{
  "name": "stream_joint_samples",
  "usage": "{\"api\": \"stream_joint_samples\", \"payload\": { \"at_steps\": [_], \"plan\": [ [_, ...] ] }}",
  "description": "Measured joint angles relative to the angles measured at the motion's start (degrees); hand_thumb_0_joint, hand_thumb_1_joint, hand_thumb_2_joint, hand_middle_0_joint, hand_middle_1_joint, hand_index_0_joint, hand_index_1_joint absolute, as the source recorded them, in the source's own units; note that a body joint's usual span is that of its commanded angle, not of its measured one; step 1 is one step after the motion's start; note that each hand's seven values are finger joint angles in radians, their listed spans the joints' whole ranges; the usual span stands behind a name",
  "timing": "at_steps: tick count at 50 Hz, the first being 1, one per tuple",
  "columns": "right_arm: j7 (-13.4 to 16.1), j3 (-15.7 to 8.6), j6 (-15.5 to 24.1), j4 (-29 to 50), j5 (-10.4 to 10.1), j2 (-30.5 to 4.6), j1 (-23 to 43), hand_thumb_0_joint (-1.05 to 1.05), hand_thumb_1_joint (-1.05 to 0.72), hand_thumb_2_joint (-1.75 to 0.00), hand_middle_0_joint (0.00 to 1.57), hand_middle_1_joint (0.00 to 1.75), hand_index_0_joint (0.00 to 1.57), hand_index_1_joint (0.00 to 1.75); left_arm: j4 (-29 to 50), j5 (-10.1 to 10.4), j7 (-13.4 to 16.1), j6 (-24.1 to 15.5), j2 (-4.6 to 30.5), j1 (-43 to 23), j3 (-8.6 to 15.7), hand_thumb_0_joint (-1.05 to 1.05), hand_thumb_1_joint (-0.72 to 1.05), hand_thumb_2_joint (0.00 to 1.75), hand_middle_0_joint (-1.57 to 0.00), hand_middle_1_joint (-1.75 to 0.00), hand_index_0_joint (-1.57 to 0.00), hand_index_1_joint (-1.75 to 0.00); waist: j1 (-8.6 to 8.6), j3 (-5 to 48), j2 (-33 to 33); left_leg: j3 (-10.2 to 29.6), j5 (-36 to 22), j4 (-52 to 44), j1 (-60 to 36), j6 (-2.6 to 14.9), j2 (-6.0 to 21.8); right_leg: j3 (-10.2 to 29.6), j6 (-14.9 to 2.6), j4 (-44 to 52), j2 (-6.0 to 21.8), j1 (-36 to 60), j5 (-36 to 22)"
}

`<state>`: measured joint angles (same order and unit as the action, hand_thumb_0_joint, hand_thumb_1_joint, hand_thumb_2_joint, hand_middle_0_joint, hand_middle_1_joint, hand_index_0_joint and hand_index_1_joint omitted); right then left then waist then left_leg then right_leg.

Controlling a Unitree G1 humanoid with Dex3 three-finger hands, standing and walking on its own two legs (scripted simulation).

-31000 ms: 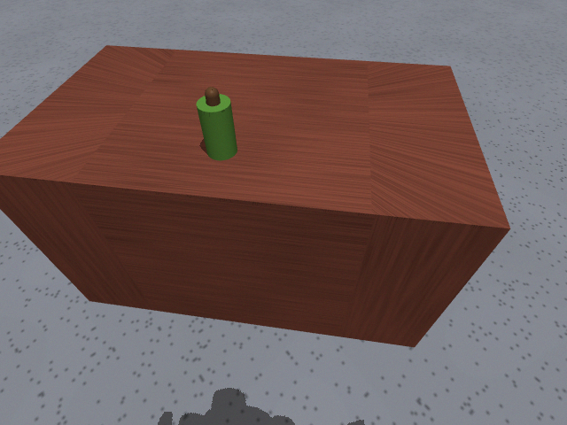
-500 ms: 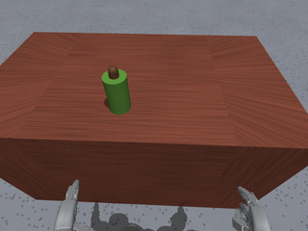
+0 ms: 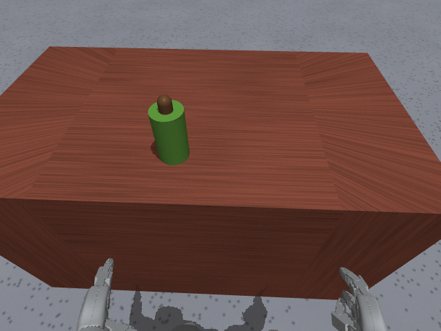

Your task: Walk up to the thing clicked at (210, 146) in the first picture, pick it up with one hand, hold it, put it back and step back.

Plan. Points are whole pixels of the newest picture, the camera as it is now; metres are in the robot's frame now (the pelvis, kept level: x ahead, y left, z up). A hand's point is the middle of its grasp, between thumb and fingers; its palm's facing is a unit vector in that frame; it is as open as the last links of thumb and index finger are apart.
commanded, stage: home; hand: left
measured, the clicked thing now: (169, 128) +0.52 +0.15 +0.07
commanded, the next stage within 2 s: stand in 0.40 s
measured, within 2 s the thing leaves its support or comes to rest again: neither
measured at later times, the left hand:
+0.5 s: hand out of the picture +0.15 +0.21 -0.09, palm faces -0.03 -0.94 -0.35, open 17.5 cm
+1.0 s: hand out of the picture +0.06 +0.25 -0.11, palm faces +0.01 -0.94 -0.33, open 8.5 cm
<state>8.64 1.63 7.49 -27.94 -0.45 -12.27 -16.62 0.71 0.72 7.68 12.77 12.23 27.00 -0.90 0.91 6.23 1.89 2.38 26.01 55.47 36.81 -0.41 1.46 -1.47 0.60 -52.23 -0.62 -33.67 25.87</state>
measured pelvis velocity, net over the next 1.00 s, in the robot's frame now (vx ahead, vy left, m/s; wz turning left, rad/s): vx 0.00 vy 0.01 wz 0.02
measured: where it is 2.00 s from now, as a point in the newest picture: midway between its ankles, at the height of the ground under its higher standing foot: outside the picture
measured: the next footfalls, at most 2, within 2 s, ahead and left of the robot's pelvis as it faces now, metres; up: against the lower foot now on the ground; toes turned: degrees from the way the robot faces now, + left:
none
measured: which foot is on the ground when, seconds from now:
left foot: down 0.00-1.00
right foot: down 0.00-1.00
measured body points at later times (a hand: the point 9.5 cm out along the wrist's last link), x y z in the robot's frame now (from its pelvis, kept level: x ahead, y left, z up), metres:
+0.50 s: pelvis +0.00 -0.01 +0.01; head +0.02 +0.00 +0.46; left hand +0.15 +0.26 -0.07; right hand +0.14 -0.27 -0.09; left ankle +0.02 +0.12 -0.69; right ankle +0.01 -0.13 -0.69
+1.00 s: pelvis +0.00 +0.01 +0.05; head -0.01 +0.01 +0.50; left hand +0.06 +0.30 -0.09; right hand +0.08 -0.28 -0.08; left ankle +0.02 +0.12 -0.69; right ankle +0.01 -0.13 -0.69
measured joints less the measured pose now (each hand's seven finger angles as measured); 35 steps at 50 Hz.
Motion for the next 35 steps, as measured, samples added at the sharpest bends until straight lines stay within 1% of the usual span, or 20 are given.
{"api": "stream_joint_samples", "payload": {
  "at_steps": [17, 18, 19, 20, 21, 22, 25, 29, 32, 35],
  "plan": [
    [0.3, 0.05, 0.2, -0.04, -0.01, -0.15, -0.17, 0.02, -0.9, -0.9, 0.2, 0.3, 0.21, 0.3, 0.09, 0.03, -0.08, 0.21, -0.01, 0.04, -0.1, -0.01, -0.53, 0.06, -0.05, -0.05, -0.05, -0.05, -0.1, 0.16, -0.02, 0.2, -0.2, -0.08, 0.36, -0.46, 0.12, -0.19, -0.47, -0.52, -0.12, -0.62, 0.15],
    [-0.3, -0.29, 0.27, -1.35, 1.57, -0.24, 0.59, 0.02, -0.9, -0.9, 0.2, 0.3, 0.21, 0.3, -2.21, -1.25, -0.7, -1.75, 0.34, -1.16, -0.26, -0.01, -0.53, 0.05, -0.05, -0.05, -0.05, -0.05, -0.2, -1.08, -0.24, 0.14, -0.35, -0.45, -0.8, -0.41, -0.08, -0.15, -0.56, -0.46, 0.08, 0.44, 0.2],
    [-1.46, -0.49, -0.33, -3.72, 3.32, -0.67, 1.72, 0.02, -0.9, -0.9, 0.2, 0.3, 0.2, 0.3, -6.5, -2.72, -1.74, -4.32, 1.17, -3.37, -0.53, -0.01, -0.53, 0.05, -0.05, -0.05, -0.05, -0.05, -0.54, -2.45, -0.76, -0.05, -0.68, -1.22, -2.37, -0.24, -0.47, 0.0, -0.67, -0.31, 0.47, 1.76, 0.25],
    [-2.75, -0.42, -1.37, -6.39, 4.57, -1.3, 2.81, 0.01, -0.9, -0.9, 0.2, 0.3, 0.2, 0.3, -11.29, -3.87, -2.83, -6.41, 2.12, -5.65, -0.67, -0.01, -0.54, 0.05, -0.05, -0.05, -0.05, -0.05, -0.97, -3.3, -1.43, -0.34, -1.07, -2.13, -3.74, -0.05, -0.9, 0.25, -0.76, -0.14, 0.91, 2.79, 0.29],
    [-4.01, -0.32, -2.57, -8.81, 5.31, -1.96, 3.72, 0.01, -0.9, -0.9, 0.2, 0.3, 0.2, 0.3, -15.76, -4.61, -3.77, -7.9, 2.99, -7.61, -0.63, -0.01, -0.54, 0.05, -0.05, -0.05, -0.05, -0.05, -1.26, -3.88, -2.01, -0.54, -1.45, -3.0, -4.85, 0.09, -1.26, 0.42, -0.83, 0.11, 1.28, 3.64, 0.28],
    [-5.11, -0.35, -3.58, -10.83, 5.52, -2.59, 4.4, 0.01, -0.9, -0.9, 0.2, 0.3, 0.21, 0.3, -19.72, -4.93, -4.56, -9.04, 3.76, -9.15, -0.47, -0.01, -0.54, 0.05, -0.05, -0.05, -0.05, -0.05, -1.44, -4.41, -2.44, -0.65, -1.78, -3.81, -5.85, 0.15, -1.51, 0.52, -0.83, 0.5, 1.54, 4.45, 0.2],
    [-7.57, -1.25, -4.9, -14.6, 4.79, -4.35, 4.72, 0.02, -0.9, -0.9, 0.2, 0.3, 0.21, 0.3, -28.56, -4.55, -6.16, -11.23, 5.7, -11.41, 0.25, -0.01, -0.55, 0.05, -0.05, -0.05, -0.06, -0.05, -1.76, -5.51, -3.08, -0.92, -2.48, -5.88, -8.31, 0.15, -1.75, 0.76, -0.69, 2.03, 1.8, 6.63, -0.28],
    [-8.8, -3.02, -5.49, -18.14, 3.89, -6.41, 4.1, 0.02, -0.9, -0.9, 0.2, 0.3, 0.21, 0.3, -36.88, -3.87, -6.67, -12.55, 7.24, -11.76, 1.32, -0.01, -0.52, 0.07, -0.07, -0.07, -0.08, -0.07, -1.75, -6.31, -2.99, -1.11, -3.13, -8.21, -11.09, 0.15, -1.64, 0.93, -0.5, 4.54, 1.73, 9.39, -1.13],
    [-8.94, -3.86, -6.01, -20.84, 3.56, -7.47, 3.9, 0.01, -0.9, -0.9, 0.2, 0.3, 0.21, 0.3, -41.95, -3.73, -6.61, -13.1, 7.81, -11.81, 1.7, -0.01, -0.44, 0.15, -0.11, -0.14, -0.11, -0.13, -1.63, -6.72, -2.62, -0.97, -3.66, -9.85, -13.06, 0.26, -1.6, 0.76, -0.38, 6.67, 1.68, 11.62, -1.88],
    [-8.89, -4.08, -6.41, -23.26, 3.31, -7.77, 3.94, 0.01, -0.9, -0.9, 0.2, 0.3, 0.2, 0.3, -46.03, -3.52, -6.46, -13.36, 8.1, -12.05, 1.75, -0.01, -0.29, 0.29, -0.14, -0.19, -0.15, -0.19, -1.61, -7.04, -2.54, -0.91, -4.43, -11.72, -15.01, 0.4, -1.68, 0.67, -0.23, 8.81, 1.76, 13.73, -2.77]
  ]
}}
